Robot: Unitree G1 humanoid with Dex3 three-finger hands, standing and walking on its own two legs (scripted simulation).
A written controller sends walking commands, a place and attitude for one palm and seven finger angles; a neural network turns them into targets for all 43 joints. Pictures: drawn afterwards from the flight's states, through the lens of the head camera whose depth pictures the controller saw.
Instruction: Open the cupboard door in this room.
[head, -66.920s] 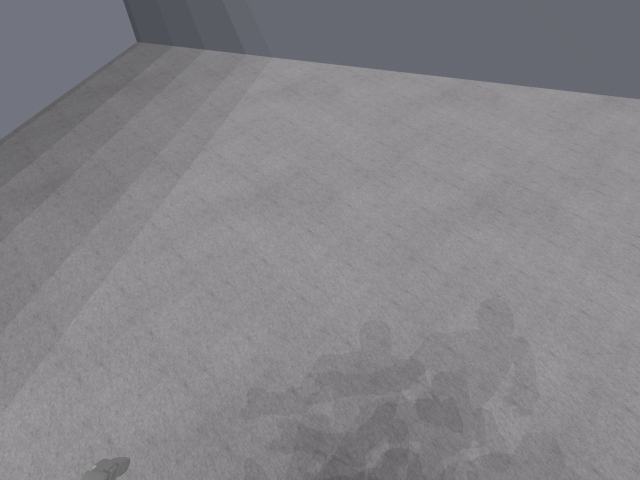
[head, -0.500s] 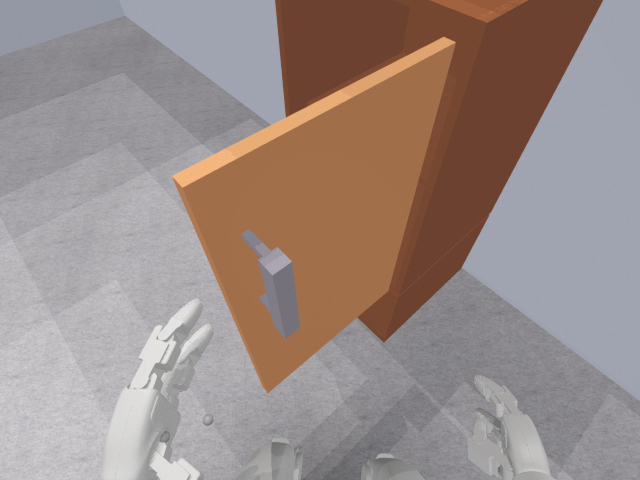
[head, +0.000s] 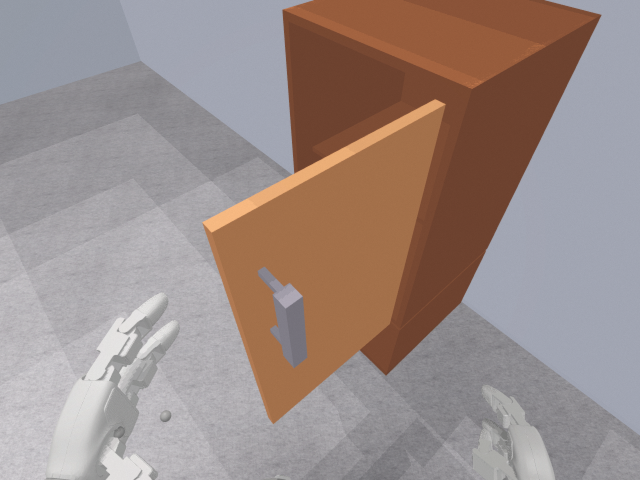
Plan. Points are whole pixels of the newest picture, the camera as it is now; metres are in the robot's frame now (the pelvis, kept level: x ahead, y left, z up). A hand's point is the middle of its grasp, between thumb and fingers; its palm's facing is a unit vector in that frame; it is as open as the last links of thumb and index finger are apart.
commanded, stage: draw the hand back to the body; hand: left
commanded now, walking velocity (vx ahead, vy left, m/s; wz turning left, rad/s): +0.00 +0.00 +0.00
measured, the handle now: (281, 318) +0.31 +0.08 +0.04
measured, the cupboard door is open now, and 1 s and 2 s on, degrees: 89 89 89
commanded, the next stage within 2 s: step back with the hand held close in 1.12 s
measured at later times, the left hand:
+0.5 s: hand (45, 348) +0.20 +0.25 +0.17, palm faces +0.33 -0.87 -0.37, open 12.0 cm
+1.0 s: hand (2, 310) +0.21 +0.27 +0.22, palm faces +0.43 -0.82 -0.38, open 7.6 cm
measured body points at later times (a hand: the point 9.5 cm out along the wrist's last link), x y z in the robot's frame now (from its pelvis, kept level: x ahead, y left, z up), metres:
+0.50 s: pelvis +0.02 +0.02 +0.05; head +0.00 +0.01 +0.50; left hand +0.17 +0.29 +0.19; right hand +0.21 -0.18 -0.02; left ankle +0.01 +0.10 -0.68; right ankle -0.01 -0.09 -0.68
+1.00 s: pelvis +0.02 +0.01 +0.06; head +0.00 -0.01 +0.51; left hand +0.18 +0.31 +0.24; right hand +0.20 -0.21 -0.02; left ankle +0.01 +0.10 -0.68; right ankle -0.01 -0.09 -0.68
